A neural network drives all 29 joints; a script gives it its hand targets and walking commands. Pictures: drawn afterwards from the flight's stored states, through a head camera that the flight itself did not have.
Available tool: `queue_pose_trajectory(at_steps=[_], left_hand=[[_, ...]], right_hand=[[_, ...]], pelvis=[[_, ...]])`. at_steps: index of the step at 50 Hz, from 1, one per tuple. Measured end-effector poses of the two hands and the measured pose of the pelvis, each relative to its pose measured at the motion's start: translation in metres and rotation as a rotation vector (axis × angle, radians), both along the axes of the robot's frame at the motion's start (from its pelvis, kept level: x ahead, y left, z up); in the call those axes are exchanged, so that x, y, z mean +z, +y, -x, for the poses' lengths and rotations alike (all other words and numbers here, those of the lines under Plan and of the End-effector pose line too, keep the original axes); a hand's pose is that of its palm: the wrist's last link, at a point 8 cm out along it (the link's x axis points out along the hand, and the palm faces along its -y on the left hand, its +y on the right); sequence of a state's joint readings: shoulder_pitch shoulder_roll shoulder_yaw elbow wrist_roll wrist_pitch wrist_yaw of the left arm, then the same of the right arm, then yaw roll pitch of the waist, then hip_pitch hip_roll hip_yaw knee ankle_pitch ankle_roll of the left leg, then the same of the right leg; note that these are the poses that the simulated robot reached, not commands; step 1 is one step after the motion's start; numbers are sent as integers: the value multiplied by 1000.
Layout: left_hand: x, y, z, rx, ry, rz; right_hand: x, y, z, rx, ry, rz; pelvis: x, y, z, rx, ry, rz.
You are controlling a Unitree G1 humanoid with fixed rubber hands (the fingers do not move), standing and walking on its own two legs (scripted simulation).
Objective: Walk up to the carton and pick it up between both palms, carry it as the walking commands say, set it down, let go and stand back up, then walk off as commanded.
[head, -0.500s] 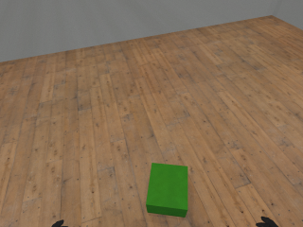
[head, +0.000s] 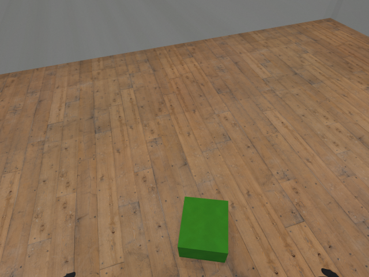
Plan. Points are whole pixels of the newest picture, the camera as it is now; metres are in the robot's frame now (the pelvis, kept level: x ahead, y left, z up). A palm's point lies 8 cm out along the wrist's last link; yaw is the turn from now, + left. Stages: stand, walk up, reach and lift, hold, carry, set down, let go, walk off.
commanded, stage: stand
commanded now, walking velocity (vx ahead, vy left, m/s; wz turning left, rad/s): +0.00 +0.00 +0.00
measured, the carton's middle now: (204, 228) +0.48 -0.05 -0.70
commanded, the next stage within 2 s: walk off in 0.18 s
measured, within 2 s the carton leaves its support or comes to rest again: neither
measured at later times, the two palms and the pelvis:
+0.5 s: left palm out of the picture +0.08 +0.30 -0.12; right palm out of the picture +0.07 -0.29 -0.12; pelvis +0.01 +0.00 +0.00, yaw +0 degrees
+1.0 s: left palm (111, 199) +0.36 +0.25 -0.12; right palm out of the picture +0.06 -0.22 -0.14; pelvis +0.19 +0.01 -0.02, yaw +1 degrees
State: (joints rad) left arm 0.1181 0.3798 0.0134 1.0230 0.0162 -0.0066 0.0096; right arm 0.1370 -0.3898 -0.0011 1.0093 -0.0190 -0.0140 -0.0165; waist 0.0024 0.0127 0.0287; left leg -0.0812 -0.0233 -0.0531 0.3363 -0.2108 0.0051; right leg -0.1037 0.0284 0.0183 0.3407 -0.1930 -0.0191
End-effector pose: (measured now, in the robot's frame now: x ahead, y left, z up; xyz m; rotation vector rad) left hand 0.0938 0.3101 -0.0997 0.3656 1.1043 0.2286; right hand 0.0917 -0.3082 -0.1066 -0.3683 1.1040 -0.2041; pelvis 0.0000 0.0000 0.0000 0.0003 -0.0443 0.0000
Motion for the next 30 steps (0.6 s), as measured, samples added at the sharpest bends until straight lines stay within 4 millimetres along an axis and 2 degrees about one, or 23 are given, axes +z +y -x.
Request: queue_pose_trajectory(at_steps=[20,25,30], left_hand=[[-2,0,3,1,28,3],[-18,-14,19,11,97,36],[-37,-23,43,51,180,74]], right_hand=[[-1,-1,5,-12,24,-1],[-14,14,20,-24,91,-36],[-29,30,29,-28,155,-67]], pelvis=[[1,0,0,-3,3,-1],[-2,0,-9,-1,12,1],[-10,3,-30,8,26,11]])
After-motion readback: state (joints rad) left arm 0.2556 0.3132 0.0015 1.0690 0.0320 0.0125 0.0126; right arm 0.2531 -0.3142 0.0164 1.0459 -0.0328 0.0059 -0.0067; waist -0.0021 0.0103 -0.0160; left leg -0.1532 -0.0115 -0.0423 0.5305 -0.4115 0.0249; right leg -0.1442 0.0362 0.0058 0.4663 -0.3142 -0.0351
